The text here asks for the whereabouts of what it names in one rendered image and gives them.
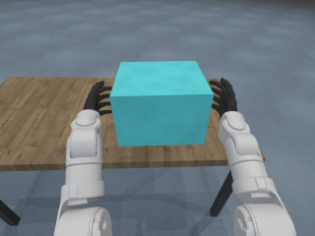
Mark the right robot forearm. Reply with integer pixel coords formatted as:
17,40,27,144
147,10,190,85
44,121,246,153
218,111,296,236

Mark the robot right hand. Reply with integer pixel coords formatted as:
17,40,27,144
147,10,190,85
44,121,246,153
209,78,237,119

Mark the table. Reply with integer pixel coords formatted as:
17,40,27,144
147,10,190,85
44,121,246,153
0,77,266,226

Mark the robot right upper arm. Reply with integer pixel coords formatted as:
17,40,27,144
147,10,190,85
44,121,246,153
233,204,295,236

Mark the robot left upper arm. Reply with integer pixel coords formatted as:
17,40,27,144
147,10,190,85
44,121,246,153
54,206,112,236

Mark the carton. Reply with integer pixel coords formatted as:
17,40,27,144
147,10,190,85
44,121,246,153
109,61,214,147

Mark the robot left hand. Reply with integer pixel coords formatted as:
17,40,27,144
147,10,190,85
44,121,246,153
83,81,112,116

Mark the left robot forearm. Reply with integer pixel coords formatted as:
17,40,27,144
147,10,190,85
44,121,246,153
53,109,105,236

